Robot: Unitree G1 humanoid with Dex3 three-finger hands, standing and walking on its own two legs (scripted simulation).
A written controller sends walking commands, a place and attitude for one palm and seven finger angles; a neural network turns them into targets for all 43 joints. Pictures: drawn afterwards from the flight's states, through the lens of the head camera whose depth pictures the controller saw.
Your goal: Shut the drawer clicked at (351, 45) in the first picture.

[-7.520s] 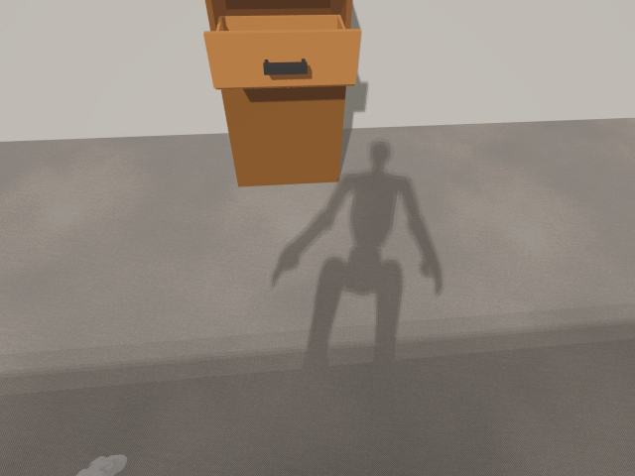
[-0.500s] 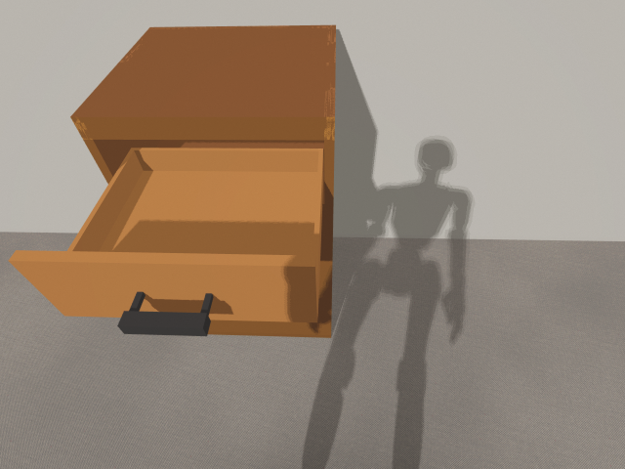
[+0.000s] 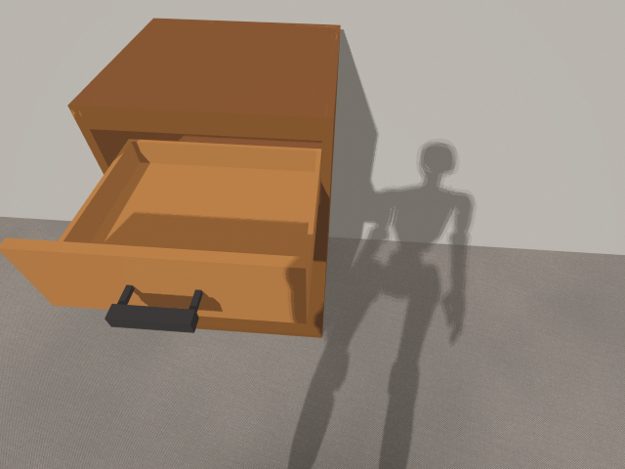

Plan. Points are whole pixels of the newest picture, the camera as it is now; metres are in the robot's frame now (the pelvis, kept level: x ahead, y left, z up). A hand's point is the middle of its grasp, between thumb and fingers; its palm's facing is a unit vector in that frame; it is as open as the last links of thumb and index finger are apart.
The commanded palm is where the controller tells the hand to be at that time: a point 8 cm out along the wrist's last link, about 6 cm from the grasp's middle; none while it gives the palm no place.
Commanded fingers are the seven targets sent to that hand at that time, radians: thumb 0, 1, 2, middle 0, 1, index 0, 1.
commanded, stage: shuffle to correct the standing spot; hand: left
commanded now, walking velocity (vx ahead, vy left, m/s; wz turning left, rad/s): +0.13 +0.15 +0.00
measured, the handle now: (158, 305) +0.34 +0.27 -0.03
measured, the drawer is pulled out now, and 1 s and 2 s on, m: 0.30 0.30 0.30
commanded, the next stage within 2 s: come to a stop and stand still in 0.10 s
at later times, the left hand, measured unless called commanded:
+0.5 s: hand out of the picture +0.07 +0.20 -0.16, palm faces +0.03 -0.96 -0.27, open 7.3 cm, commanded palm none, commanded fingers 0.00 0.90 0.90 -0.20 -0.30 -0.20 -0.30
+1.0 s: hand out of the picture -0.03 +0.16 -0.17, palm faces +0.01 -0.98 -0.18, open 7.3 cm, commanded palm none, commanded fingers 0.00 0.90 0.90 -0.20 -0.30 -0.20 -0.30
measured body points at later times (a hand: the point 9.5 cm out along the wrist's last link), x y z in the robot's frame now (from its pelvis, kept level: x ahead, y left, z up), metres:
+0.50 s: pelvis +0.04 +0.01 +0.00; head +0.06 -0.01 +0.45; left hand +0.07 +0.25 -0.14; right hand +0.07 -0.22 -0.16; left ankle +0.00 +0.13 -0.73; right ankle -0.04 -0.12 -0.73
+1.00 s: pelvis -0.01 -0.01 +0.01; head +0.00 -0.01 +0.46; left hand -0.03 +0.21 -0.15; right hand -0.01 -0.24 -0.15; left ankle +0.00 +0.13 -0.74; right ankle -0.04 -0.12 -0.74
